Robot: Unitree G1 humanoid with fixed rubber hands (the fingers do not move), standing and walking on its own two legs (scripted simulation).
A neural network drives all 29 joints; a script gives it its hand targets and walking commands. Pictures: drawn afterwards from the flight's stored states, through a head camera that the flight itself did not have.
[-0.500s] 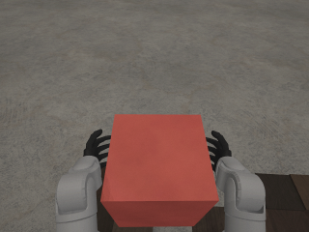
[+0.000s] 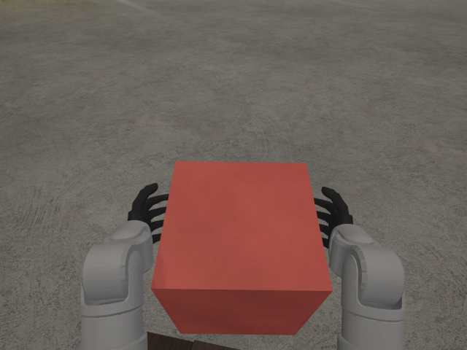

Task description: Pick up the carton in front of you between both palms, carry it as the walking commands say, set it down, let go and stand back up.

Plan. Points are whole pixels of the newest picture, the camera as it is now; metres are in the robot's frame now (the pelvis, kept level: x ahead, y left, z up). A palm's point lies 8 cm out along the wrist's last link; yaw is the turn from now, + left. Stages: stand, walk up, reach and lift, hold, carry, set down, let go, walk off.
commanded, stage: carry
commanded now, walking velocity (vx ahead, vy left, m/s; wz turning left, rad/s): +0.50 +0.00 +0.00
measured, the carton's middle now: (239, 254) +0.30 +0.02 +0.06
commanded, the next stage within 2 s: none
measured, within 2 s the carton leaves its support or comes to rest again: neither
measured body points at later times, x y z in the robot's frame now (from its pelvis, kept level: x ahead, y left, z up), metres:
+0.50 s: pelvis +0.34 -0.01 -0.02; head +0.38 -0.01 +0.42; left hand +0.68 +0.12 +0.06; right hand +0.66 -0.18 +0.06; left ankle +0.22 +0.09 -0.75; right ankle +0.47 -0.12 -0.75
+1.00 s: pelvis +0.69 -0.03 -0.06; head +0.67 -0.04 +0.39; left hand +0.99 +0.12 +0.04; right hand +0.99 -0.18 +0.04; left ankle +0.85 +0.06 -0.77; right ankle +0.50 -0.11 -0.79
